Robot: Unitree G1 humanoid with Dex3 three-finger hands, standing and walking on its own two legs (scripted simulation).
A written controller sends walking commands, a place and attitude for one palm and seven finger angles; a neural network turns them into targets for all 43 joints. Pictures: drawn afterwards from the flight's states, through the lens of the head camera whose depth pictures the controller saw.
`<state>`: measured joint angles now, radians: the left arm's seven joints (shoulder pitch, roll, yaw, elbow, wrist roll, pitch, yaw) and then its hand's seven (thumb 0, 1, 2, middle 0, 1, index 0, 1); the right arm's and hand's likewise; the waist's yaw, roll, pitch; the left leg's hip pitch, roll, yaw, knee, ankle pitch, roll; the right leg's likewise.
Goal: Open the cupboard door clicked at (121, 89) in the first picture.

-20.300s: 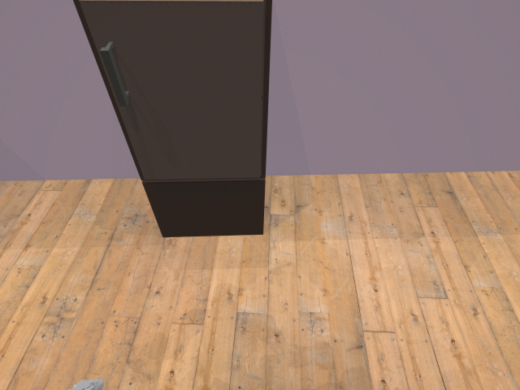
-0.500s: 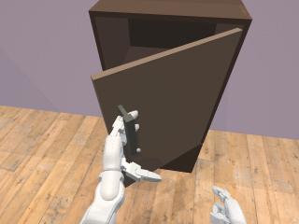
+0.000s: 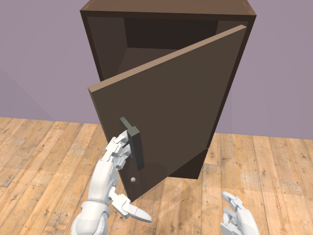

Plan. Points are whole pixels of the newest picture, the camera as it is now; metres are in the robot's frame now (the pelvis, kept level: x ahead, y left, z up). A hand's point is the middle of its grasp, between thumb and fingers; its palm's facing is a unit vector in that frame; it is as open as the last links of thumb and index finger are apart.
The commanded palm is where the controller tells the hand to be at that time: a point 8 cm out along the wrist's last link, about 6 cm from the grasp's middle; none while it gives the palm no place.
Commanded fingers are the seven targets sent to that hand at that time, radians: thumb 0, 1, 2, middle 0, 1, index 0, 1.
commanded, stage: slide the hand sideways off the handle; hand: left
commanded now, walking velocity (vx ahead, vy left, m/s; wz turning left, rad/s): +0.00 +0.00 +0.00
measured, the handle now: (132, 145) +0.31 +0.08 +0.09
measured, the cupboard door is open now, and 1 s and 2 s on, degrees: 42 41 41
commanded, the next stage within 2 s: draw the hand back to the body in 0.60 s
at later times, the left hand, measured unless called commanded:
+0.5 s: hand (103, 196) +0.19 +0.12 +0.08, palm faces -0.03 -1.00 -0.06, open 16.2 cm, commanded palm +0.16 +0.19 +0.09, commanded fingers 0.00 -0.50 0.30 -0.15 -0.30 -0.15 -0.30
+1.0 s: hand (81, 190) +0.19 +0.16 +0.11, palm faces -0.03 -1.00 -0.07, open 16.3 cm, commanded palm +0.15 +0.22 +0.12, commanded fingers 0.00 -0.50 0.30 -0.15 -0.30 -0.15 -0.30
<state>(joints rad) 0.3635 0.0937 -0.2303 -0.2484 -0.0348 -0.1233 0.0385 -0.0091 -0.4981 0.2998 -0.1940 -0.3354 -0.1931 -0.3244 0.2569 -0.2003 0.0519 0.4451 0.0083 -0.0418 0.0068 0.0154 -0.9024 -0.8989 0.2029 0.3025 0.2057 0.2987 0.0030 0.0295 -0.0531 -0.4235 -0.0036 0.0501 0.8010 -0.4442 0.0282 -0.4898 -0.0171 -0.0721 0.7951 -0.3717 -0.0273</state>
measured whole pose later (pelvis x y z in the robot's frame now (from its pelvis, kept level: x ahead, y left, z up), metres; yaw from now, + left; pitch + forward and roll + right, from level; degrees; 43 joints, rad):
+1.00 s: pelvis +0.00 +0.00 +0.00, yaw +2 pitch +4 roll -1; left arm 0.52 0.23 0.09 -0.36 -0.24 -0.12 -0.21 -0.01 -0.50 0.30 -0.16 -0.30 -0.15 -0.30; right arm 0.27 -0.23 0.05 0.48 0.05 -0.18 -0.06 0.02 -0.90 -0.90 0.20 0.30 0.21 0.30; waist 0.02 0.06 -0.08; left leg -0.45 0.00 0.01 0.84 -0.46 0.03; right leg -0.48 -0.01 -0.11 0.79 -0.38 -0.03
